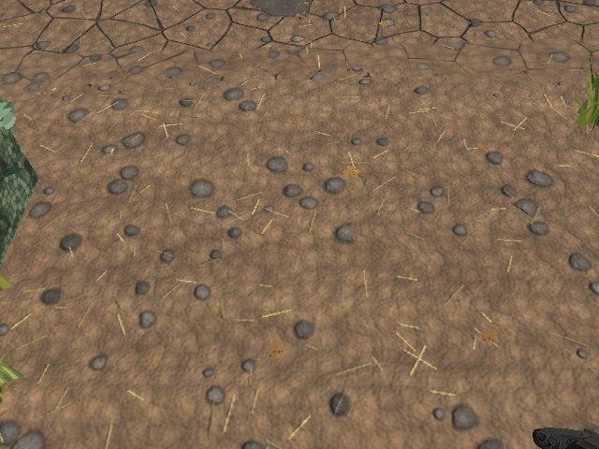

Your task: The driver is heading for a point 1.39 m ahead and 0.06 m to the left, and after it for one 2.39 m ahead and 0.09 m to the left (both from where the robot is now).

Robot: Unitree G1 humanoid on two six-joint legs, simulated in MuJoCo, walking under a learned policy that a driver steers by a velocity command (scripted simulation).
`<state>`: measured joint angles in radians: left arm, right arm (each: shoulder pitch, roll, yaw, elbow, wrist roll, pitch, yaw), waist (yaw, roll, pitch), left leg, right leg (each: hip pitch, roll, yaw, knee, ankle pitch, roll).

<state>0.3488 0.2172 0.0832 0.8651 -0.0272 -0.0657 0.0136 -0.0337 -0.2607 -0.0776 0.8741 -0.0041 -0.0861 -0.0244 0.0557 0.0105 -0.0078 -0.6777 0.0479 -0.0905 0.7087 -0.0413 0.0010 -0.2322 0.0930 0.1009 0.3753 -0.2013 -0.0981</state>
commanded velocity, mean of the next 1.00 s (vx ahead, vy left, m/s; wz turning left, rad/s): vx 0.50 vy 0.00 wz -0.13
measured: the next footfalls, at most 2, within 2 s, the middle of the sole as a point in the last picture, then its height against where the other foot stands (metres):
left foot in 0.22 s outside the picture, level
right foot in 0.70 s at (406, 408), level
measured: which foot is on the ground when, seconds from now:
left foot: up 0.00-0.20, down 0.22-0.70, up 0.72-1.00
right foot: down 0.00-0.24, up 0.26-0.68, down 0.70-1.00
